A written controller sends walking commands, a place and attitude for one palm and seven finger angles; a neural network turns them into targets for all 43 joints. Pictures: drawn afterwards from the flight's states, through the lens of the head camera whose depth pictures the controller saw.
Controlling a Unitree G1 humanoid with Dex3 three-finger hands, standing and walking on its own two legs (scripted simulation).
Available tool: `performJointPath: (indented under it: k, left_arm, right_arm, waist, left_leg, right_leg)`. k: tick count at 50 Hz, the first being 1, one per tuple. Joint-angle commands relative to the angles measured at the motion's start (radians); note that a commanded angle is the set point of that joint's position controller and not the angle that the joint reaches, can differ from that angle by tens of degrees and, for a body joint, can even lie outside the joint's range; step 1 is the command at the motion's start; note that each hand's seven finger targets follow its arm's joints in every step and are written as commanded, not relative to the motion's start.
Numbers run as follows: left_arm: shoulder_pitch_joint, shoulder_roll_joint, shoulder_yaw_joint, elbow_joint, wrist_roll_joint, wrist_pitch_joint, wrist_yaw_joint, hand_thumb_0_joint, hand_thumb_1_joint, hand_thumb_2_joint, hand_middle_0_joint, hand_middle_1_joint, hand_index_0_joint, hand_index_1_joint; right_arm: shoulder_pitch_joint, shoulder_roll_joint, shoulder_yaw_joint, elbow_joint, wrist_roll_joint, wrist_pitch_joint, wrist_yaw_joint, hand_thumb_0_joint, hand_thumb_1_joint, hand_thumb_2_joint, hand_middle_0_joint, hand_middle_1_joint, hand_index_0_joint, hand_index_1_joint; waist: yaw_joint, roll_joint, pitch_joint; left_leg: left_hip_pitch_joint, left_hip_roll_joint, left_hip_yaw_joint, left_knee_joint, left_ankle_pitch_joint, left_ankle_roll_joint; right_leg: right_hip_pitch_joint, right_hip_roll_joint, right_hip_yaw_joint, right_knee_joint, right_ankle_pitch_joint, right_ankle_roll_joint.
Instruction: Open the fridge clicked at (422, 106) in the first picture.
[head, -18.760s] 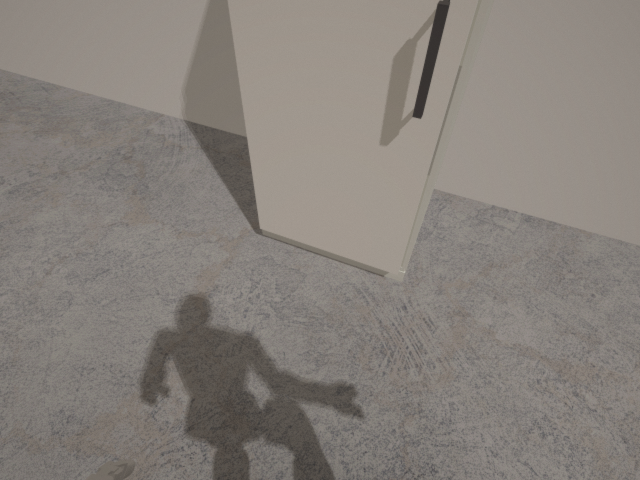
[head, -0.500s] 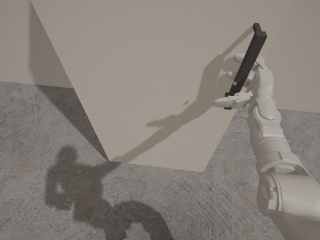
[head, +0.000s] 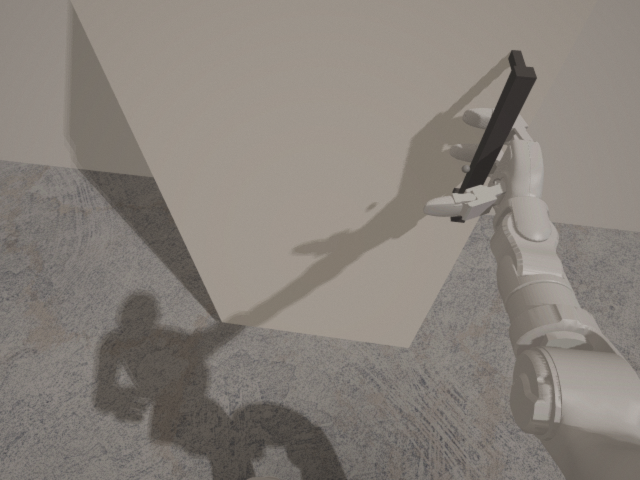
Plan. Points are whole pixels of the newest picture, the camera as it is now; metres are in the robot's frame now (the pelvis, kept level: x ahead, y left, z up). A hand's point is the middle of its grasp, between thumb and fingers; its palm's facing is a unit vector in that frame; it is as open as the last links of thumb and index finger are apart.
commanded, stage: slide the fingers in behind the handle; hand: right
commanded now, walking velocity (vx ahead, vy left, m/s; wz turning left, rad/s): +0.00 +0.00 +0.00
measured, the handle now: (482, 148) +0.53 -0.12 +0.13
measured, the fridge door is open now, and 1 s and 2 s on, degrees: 0 0 0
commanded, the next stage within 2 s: grip the handle and tug to test in 0.06 s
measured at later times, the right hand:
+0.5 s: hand (465, 168) +0.48 -0.10 +0.13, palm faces -0.01 +1.00 +0.00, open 11.3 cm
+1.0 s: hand (466, 168) +0.48 -0.10 +0.13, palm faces -0.02 +1.00 +0.00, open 5.3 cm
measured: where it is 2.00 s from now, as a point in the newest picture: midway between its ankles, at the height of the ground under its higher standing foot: outside the picture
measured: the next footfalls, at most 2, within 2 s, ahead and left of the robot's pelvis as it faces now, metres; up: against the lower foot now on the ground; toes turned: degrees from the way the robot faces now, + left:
none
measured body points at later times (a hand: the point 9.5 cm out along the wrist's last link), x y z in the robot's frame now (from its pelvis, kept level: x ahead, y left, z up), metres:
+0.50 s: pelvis +0.00 +0.00 +0.00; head +0.05 +0.00 +0.45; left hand +0.03 +0.26 -0.12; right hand +0.48 -0.15 +0.14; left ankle -0.02 +0.11 -0.71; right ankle +0.03 -0.12 -0.71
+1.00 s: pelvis +0.01 +0.00 +0.00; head +0.06 +0.01 +0.45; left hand +0.05 +0.26 -0.12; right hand +0.48 -0.15 +0.14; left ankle -0.02 +0.11 -0.71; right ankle +0.03 -0.12 -0.71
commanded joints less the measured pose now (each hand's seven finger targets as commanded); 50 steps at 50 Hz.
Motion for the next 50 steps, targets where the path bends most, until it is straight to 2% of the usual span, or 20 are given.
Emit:
performJointPath:
  k: [1, 2, 5, 7, 8, 12, 14, 18, 21, 23, 25, 27, 28, 33, 37, 38, 41, 42, 43, 50]
  left_arm:
    - [0.08, 0.143, 0.05, -0.082, -0.004, -0.022, 0.009, 0.0, 0.9, 0.9, -0.2, -0.3, -0.2, -0.3]
    - [0.088, 0.144, 0.051, -0.082, -0.002, -0.023, 0.01, 0.0, 0.9, 0.9, -0.2, -0.3, -0.2, -0.3]
    - [0.082, 0.142, 0.051, -0.08, -0.003, -0.024, 0.007, 0.0, 0.9, 0.9, -0.2, -0.3, -0.2, -0.3]
    - [0.088, 0.143, 0.053, -0.08, 0.0, -0.026, 0.006, 0.0, 0.9, 0.9, -0.2, -0.3, -0.2, -0.3]
    - [0.087, 0.146, 0.052, -0.079, -0.001, -0.026, 0.006, 0.0, 0.9, 0.9, -0.2, -0.3, -0.2, -0.3]
    - [0.089, 0.147, 0.053, -0.082, 0.0, -0.025, 0.006, 0.0, 0.9, 0.9, -0.2, -0.3, -0.2, -0.3]
    - [0.078, 0.14, 0.054, -0.088, -0.001, -0.026, 0.002, 0.0, 0.9, 0.9, -0.2, -0.3, -0.2, -0.3]
    - [0.076, 0.142, 0.054, -0.089, -0.003, -0.025, 0.001, 0.0, 0.9, 0.9, -0.2, -0.3, -0.2, -0.3]
    - [0.071, 0.142, 0.055, -0.09, -0.003, -0.025, 0.001, 0.0, 0.9, 0.9, -0.2, -0.3, -0.2, -0.3]
    - [0.07, 0.142, 0.056, -0.095, -0.003, -0.024, 0.0, 0.0, 0.9, 0.9, -0.2, -0.3, -0.2, -0.3]
    - [0.065, 0.139, 0.057, -0.096, -0.004, -0.024, 0.0, 0.0, 0.9, 0.9, -0.2, -0.3, -0.2, -0.3]
    - [0.068, 0.139, 0.057, -0.099, -0.004, -0.023, 0.0, 0.0, 0.9, 0.9, -0.2, -0.3, -0.2, -0.3]
    - [0.062, 0.139, 0.055, -0.093, -0.006, -0.022, 0.001, 0.0, 0.9, 0.9, -0.2, -0.3, -0.2, -0.3]
    - [0.06, 0.138, 0.058, -0.094, -0.005, -0.022, 0.002, 0.0, 0.9, 0.9, -0.2, -0.3, -0.2, -0.3]
    - [0.064, 0.141, 0.054, -0.093, -0.003, -0.015, 0.005, 0.0, 0.9, 0.9, -0.2, -0.3, -0.2, -0.3]
    - [0.056, 0.139, 0.055, -0.093, -0.006, -0.016, 0.006, 0.0, 0.9, 0.9, -0.2, -0.3, -0.2, -0.3]
    - [0.058, 0.136, 0.054, -0.092, -0.005, -0.015, 0.007, 0.0, 0.9, 0.9, -0.2, -0.3, -0.2, -0.3]
    - [0.066, 0.142, 0.056, -0.092, -0.002, -0.014, 0.008, 0.0, 0.9, 0.9, -0.2, -0.3, -0.2, -0.3]
    - [0.059, 0.138, 0.054, -0.095, -0.005, -0.013, 0.007, 0.0, 0.9, 0.9, -0.2, -0.3, -0.2, -0.3]
    - [0.061, 0.138, 0.054, -0.09, -0.003, -0.011, 0.006, 0.0, 0.9, 0.9, -0.2, -0.3, -0.2, -0.3]
  right_arm:
    - [-0.527, -0.137, 0.003, -0.217, 0.004, -0.053, 0.001, 0.0, 0.5, -0.3, 0.3, 1.2, 0.3, 1.2]
    - [-0.518, -0.144, -0.008, -0.211, 0.004, -0.056, -0.002, 0.0, 0.5, -0.3, 0.3, 1.2, 0.3, 1.2]
    - [-0.54, -0.127, 0.012, -0.224, 0.0, -0.058, -0.006, 0.0, 0.5, -0.3, 0.3, 1.2, 0.3, 1.2]
    - [-0.52, -0.121, 0.006, -0.213, 0.002, -0.059, -0.011, 0.0, 0.5, -0.3, 0.3, 1.2, 0.3, 1.2]
    - [-0.518, -0.144, -0.011, -0.214, 0.002, -0.059, -0.013, 0.0, 0.5, -0.3, 0.3, 1.2, 0.3, 1.2]
    - [-0.517, -0.154, -0.018, -0.234, 0.001, -0.064, -0.013, 0.0, 0.313, -0.38, 0.32, 1.227, 0.32, 1.227]
    - [-0.512, -0.116, 0.008, -0.272, 0.004, -0.068, -0.011, 0.0, 0.22, -0.42, 0.33, 1.24, 0.33, 1.24]
    - [-0.471, -0.113, 0.007, -0.26, 0.004, -0.06, -0.014, 0.0, 0.033, -0.5, 0.35, 1.267, 0.35, 1.267]
    - [-0.468, -0.12, 0.006, -0.285, 0.0, -0.06, -0.017, 0.0, -0.107, -0.56, 0.365, 1.287, 0.365, 1.287]
    - [-0.449, -0.134, -0.012, -0.299, 0.003, -0.062, -0.018, 0.0, -0.2, -0.6, 0.375, 1.3, 0.375, 1.3]
    - [-0.461, -0.112, 0.01, -0.331, 0.005, -0.061, -0.013, 0.0, -0.293, -0.64, 0.385, 1.313, 0.385, 1.313]
    - [-0.415, -0.094, 0.02, -0.314, 0.007, -0.053, -0.012, 0.0, -0.387, -0.68, 0.395, 1.327, 0.395, 1.327]
    - [-0.423, -0.105, 0.013, -0.297, 0.008, -0.048, -0.011, 0.0, -0.433, -0.7, 0.4, 1.333, 0.4, 1.333]
    - [-0.435, -0.103, 0.014, -0.338, 0.009, -0.047, -0.01, 0.0, -0.667, -0.8, 0.425, 1.367, 0.425, 1.367]
    - [-0.428, -0.116, 0.008, -0.297, 0.01, -0.037, -0.005, 0.0, -0.853, -0.88, 0.445, 1.393, 0.445, 1.393]
    - [-0.437, -0.117, 0.006, -0.288, 0.009, -0.035, -0.003, 0.0, -0.9, -0.9, 0.45, 1.4, 0.45, 1.4]
    - [-0.468, -0.113, 0.013, -0.297, 0.009, -0.036, 0.002, 0.0, -0.9, -0.9, 0.45, 1.4, 0.45, 1.4]
    - [-0.448, -0.141, -0.013, -0.298, 0.009, -0.04, -0.001, 0.0, -0.9, -0.9, 0.45, 1.4, 0.45, 1.4]
    - [-0.432, -0.126, -0.002, -0.289, 0.009, -0.039, 0.002, 0.0, -0.9, -0.9, 0.45, 1.4, 0.45, 1.4]
    - [-0.476, -0.108, 0.018, -0.286, 0.008, -0.044, -0.001, 0.0, -0.9, -0.9, 0.45, 1.4, 0.45, 1.4]
  waist:
    - [0.031, 0.036, -0.348]
    - [0.025, 0.051, -0.351]
    - [0.029, -0.002, -0.357]
    - [0.029, 0.038, -0.353]
    - [0.025, 0.043, -0.362]
    - [0.016, 0.037, -0.379]
    - [0.014, -0.002, -0.402]
    - [0.013, 0.045, -0.364]
    - [0.006, 0.012, -0.371]
    - [-0.002, 0.029, -0.388]
    - [0.005, 0.015, -0.396]
    - [0.003, 0.044, -0.378]
    - [0.005, 0.043, -0.349]
    - [0.002, 0.021, -0.391]
    - [0.007, 0.072, -0.345]
    - [0.011, 0.061, -0.34]
    - [0.012, 0.029, -0.358]
    - [0.002, 0.048, -0.378]
    - [0.003, 0.035, -0.387]
    - [0.016, 0.031, -0.368]
  left_leg:
    - [0.036, -0.039, -0.017, -0.101, 0.329, -0.006]
    - [0.042, -0.04, -0.016, -0.1, 0.328, -0.004]
    - [0.013, -0.04, -0.013, -0.096, 0.312, -0.002]
    - [0.015, -0.043, -0.011, -0.097, 0.314, -0.003]
    - [0.021, -0.042, -0.014, -0.097, 0.317, -0.005]
    - [0.043, -0.043, -0.012, -0.092, 0.323, -0.001]
    - [0.037, -0.044, -0.011, -0.086, 0.35, 0.0]
    - [0.038, -0.046, -0.007, -0.093, 0.344, -0.002]
    - [0.048, -0.045, -0.01, -0.092, 0.353, 0.001]
    - [0.068, -0.046, -0.013, -0.09, 0.38, 0.0]
    - [0.068, -0.045, -0.013, -0.089, 0.393, -0.001]
    - [0.073, -0.047, -0.009, -0.093, 0.395, -0.001]
    - [0.063, -0.046, -0.01, -0.098, 0.386, -0.002]
    - [0.074, -0.044, -0.012, -0.091, 0.416, -0.001]
    - [0.092, -0.041, -0.015, -0.102, 0.411, -0.004]
    - [0.08, -0.04, -0.019, -0.104, 0.413, -0.007]
    - [0.077, -0.038, -0.019, -0.101, 0.411, -0.006]
    - [0.097, -0.039, -0.018, -0.095, 0.424, -0.002]
    - [0.089, -0.039, -0.019, -0.091, 0.436, -0.003]
    - [0.062, -0.039, -0.016, -0.096, 0.403, -0.005]
  right_leg:
    - [0.29, 0.052, 0.038, -0.053, 0.198, -0.032]
    - [0.288, 0.052, 0.04, -0.05, 0.204, -0.033]
    - [0.311, 0.049, 0.045, -0.05, 0.204, -0.027]
    - [0.309, 0.049, 0.046, -0.046, 0.212, -0.031]
    - [0.302, 0.048, 0.045, -0.048, 0.207, -0.031]
    - [0.305, 0.05, 0.046, -0.05, 0.216, -0.03]
    - [0.34, 0.048, 0.044, -0.047, 0.25, -0.026]
    - [0.318, 0.044, 0.042, -0.053, 0.239, -0.027]
    - [0.324, 0.047, 0.04, -0.053, 0.243, -0.027]
    - [0.327, 0.048, 0.037, -0.052, 0.265, -0.029]
    - [0.341, 0.049, 0.035, -0.049, 0.277, -0.028]
    - [0.336, 0.047, 0.035, -0.051, 0.284, -0.03]
    - [0.32, 0.047, 0.033, -0.054, 0.262, -0.029]
    - [0.352, 0.049, 0.034, -0.049, 0.297, -0.03]
    - [0.301, 0.054, 0.03, -0.055, 0.262, -0.035]
    - [0.302, 0.054, 0.025, -0.054, 0.256, -0.036]
    - [0.316, 0.056, 0.028, -0.051, 0.258, -0.034]
    - [0.318, 0.057, 0.031, -0.046, 0.279, -0.035]
    - [0.327, 0.055, 0.03, -0.047, 0.293, -0.033]
    - [0.326, 0.055, 0.035, -0.046, 0.267, -0.032]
